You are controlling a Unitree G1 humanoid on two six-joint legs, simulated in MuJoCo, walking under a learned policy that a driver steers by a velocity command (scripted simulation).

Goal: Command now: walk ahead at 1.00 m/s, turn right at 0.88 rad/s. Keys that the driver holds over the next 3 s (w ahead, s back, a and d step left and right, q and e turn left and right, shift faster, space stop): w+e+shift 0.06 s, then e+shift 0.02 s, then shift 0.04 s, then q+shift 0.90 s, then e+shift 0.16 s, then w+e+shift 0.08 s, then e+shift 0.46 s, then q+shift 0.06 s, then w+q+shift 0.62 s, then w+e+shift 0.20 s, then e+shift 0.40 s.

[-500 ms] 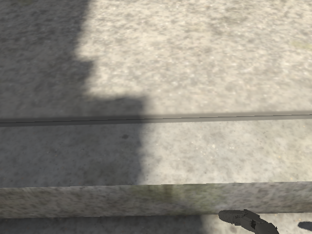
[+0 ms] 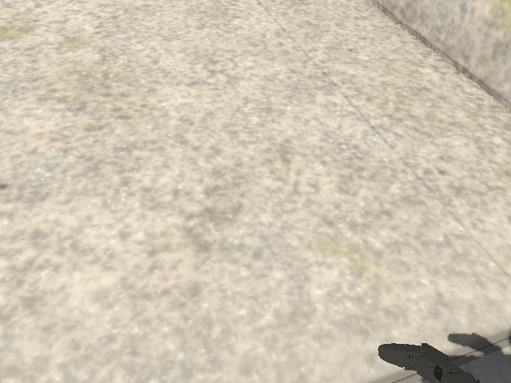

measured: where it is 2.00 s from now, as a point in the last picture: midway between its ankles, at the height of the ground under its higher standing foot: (221, 350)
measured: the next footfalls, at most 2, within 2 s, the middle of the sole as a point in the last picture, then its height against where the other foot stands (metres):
left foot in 0.18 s outside the picture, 0.21 m higher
right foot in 0.58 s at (287, 379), level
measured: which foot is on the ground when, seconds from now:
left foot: up 0.00-0.16, down 0.18-0.60, up 0.62-0.90, down 0.92-1.00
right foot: down 0.00-0.18, up 0.20-0.56, down 0.58-0.92, up 0.94-1.00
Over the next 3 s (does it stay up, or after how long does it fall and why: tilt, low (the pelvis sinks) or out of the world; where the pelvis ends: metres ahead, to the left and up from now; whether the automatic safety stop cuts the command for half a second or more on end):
stays up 1.24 0.42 0.24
